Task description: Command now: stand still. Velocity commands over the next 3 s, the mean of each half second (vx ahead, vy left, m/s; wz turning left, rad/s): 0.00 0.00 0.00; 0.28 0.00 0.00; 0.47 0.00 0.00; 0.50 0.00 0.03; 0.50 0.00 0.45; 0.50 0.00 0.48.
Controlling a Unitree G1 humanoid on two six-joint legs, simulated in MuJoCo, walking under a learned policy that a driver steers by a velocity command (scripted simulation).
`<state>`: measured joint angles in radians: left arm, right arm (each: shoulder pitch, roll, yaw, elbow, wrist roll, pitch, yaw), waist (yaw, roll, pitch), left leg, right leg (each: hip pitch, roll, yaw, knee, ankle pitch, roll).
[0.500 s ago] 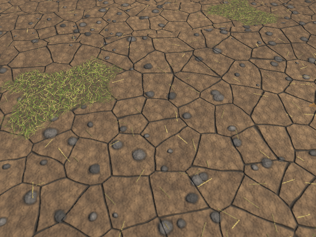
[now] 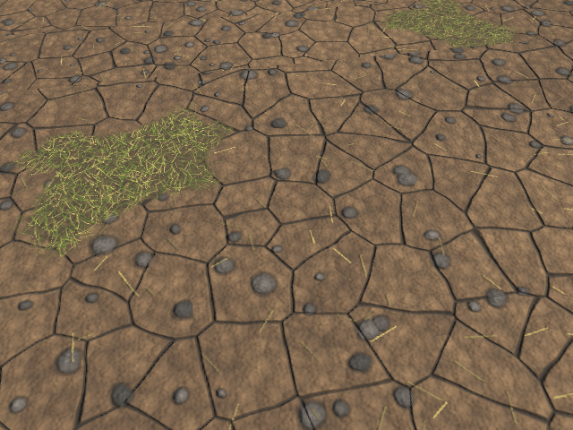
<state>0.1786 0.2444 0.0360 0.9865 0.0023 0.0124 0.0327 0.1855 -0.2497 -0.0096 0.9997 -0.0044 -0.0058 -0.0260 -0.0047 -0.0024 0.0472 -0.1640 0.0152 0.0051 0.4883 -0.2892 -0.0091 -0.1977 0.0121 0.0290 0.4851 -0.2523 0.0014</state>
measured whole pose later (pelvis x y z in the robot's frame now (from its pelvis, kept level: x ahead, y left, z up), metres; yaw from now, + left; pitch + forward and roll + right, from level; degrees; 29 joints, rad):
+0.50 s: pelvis +0.00 +0.01 +0.00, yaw +0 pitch -2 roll +0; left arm 0.18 0.22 0.02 1.11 0.00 0.01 0.04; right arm 0.25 -0.23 0.00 1.05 0.00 -0.01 -0.03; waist 0.00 0.00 0.04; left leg -0.17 0.01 0.01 0.48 -0.28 0.00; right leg -0.20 0.00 0.03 0.48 -0.25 0.01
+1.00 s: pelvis +0.12 -0.02 +0.01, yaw +0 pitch +1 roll +0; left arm 0.46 0.19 0.01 1.12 0.00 -0.09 0.00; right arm 0.16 -0.27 -0.05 0.92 0.03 -0.10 0.02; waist 0.06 0.03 -0.01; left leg -0.61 0.08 0.02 1.00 -0.19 0.04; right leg 0.02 0.03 -0.03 0.24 -0.28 -0.04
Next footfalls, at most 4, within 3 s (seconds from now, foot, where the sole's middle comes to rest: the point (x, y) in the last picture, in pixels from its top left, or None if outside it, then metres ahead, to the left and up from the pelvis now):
1.22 left None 0.43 0.12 -0.77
1.76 right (340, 338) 0.75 -0.11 -0.77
2.32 left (245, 250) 1.03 0.14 -0.77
2.82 right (272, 169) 1.38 0.07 -0.77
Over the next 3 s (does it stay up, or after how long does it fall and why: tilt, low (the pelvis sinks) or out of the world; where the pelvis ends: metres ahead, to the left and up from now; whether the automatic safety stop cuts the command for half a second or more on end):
stays up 1.26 0.12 0.00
